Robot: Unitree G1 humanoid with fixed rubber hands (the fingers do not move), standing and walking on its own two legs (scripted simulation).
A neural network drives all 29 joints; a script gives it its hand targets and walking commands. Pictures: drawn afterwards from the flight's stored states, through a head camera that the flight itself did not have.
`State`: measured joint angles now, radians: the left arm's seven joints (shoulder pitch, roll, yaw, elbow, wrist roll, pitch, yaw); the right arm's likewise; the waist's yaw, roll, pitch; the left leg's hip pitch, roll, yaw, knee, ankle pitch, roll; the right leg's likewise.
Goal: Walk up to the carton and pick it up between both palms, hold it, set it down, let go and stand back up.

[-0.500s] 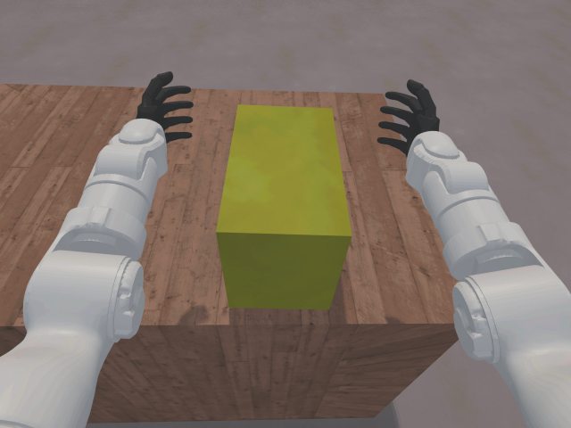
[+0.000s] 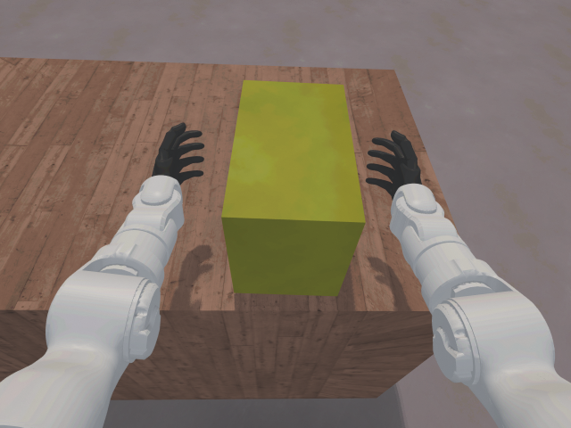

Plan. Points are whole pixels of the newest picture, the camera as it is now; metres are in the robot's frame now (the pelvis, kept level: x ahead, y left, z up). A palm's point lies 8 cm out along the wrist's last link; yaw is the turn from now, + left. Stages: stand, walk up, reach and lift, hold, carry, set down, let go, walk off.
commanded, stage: reach and lift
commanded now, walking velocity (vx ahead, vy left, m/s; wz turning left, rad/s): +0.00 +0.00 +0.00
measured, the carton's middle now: (289, 186) +0.49 +0.03 +0.05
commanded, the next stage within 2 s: none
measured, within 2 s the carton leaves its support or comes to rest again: neither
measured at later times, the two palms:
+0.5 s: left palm (198, 172) +0.46 +0.17 +0.10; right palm (382, 181) +0.46 -0.10 +0.10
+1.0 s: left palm (198, 182) +0.44 +0.16 +0.10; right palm (381, 197) +0.43 -0.09 +0.10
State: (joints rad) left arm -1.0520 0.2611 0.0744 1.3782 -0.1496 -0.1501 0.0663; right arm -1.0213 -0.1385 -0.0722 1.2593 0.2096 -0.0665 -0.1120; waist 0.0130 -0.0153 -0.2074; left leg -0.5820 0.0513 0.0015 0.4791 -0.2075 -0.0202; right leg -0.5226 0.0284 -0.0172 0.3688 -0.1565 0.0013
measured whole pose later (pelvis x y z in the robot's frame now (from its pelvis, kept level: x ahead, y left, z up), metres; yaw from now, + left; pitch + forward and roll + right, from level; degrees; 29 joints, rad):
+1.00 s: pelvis +0.02 +0.00 +0.01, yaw +1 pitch +5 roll -1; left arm -0.88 -0.08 0.62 0.94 0.47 -0.05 -0.01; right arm -0.80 0.23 -0.70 0.85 -0.54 -0.15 -0.05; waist 0.03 -0.04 0.01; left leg -0.21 0.02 0.01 0.32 -0.20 -0.01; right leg -0.17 0.00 -0.02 0.27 -0.18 0.01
